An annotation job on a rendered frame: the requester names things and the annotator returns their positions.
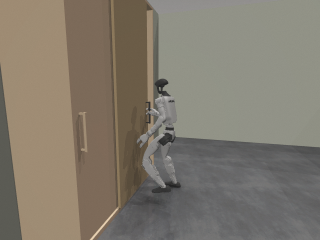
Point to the handle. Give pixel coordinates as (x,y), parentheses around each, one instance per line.
(85,128)
(149,109)

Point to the robot left upper arm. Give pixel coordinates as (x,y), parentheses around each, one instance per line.
(160,106)

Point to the wardrobe door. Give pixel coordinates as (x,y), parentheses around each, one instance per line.
(92,76)
(130,78)

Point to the left robot thigh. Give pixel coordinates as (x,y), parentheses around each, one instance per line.
(155,145)

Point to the right robot thigh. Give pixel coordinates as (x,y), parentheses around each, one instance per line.
(164,152)

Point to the left robot forearm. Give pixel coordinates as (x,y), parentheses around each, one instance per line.
(155,127)

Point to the right robot hand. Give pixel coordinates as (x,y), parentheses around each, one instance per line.
(152,112)

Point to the robot thigh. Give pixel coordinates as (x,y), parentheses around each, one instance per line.
(155,145)
(164,152)

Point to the left robot hand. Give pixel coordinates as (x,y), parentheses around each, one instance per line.
(144,138)

